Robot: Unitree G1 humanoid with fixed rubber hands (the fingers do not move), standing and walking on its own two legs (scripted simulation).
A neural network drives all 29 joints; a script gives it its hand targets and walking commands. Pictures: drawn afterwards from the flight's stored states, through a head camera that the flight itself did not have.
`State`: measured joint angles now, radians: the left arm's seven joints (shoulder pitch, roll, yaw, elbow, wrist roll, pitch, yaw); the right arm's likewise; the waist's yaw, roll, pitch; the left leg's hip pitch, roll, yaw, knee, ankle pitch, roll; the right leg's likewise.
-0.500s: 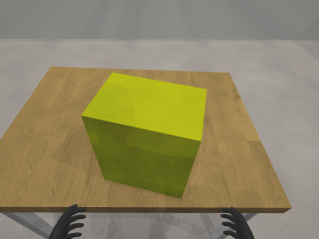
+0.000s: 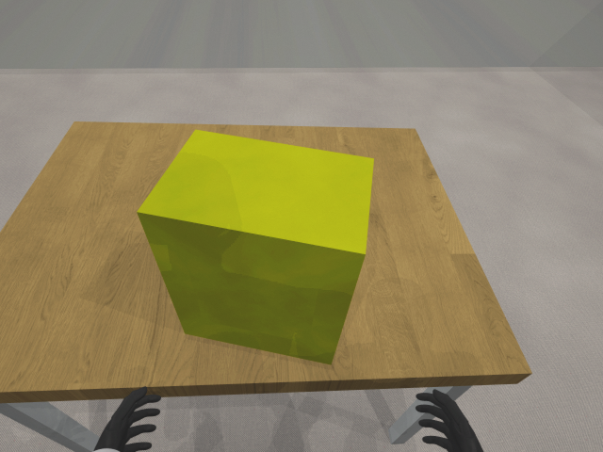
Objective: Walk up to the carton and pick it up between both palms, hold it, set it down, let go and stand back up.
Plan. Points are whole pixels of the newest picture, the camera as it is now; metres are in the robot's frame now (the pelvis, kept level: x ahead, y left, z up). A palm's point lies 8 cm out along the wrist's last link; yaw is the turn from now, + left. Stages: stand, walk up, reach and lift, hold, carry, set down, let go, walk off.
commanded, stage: let go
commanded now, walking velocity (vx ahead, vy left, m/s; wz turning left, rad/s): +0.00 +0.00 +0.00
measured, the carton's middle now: (268, 256) +0.39 +0.05 +0.03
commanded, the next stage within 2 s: stand in 0.48 s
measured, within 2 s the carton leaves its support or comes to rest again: neither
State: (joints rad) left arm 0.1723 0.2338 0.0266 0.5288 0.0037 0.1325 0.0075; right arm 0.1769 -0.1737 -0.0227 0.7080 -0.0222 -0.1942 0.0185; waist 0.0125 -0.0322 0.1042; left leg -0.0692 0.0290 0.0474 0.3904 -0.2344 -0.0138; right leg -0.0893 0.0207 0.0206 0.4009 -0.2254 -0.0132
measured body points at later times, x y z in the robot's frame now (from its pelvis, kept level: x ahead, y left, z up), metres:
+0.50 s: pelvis +0.00 +0.01 +0.00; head +0.02 +0.02 +0.45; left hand +0.17 +0.24 -0.10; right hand +0.16 -0.22 -0.09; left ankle -0.01 +0.12 -0.74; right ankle +0.00 -0.11 -0.74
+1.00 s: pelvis +0.00 +0.03 +0.00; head +0.00 +0.03 +0.45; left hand +0.10 +0.33 -0.11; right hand +0.12 -0.27 -0.11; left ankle -0.01 +0.13 -0.74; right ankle +0.00 -0.11 -0.74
